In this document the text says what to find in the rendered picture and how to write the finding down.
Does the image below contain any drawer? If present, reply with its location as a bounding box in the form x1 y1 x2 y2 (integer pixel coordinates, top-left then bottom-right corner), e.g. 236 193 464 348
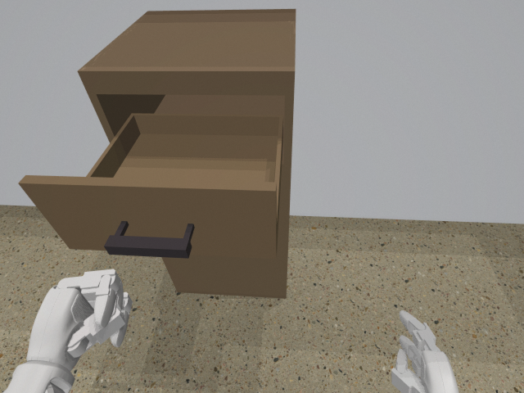
18 113 283 259

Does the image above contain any cabinet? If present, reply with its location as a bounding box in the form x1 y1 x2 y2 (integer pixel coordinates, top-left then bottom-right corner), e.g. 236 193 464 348
78 9 296 299

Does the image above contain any robot left hand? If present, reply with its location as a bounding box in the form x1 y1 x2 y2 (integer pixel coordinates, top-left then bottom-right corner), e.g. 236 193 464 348
26 269 133 371

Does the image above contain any robot right hand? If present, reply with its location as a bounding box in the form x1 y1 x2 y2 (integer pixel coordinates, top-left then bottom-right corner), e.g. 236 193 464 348
391 310 459 393

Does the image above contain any robot left forearm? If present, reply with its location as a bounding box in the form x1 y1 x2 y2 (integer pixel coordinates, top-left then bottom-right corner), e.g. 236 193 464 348
3 361 75 393

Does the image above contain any handle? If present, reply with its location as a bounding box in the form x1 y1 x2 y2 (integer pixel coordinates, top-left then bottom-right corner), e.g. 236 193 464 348
104 221 195 259

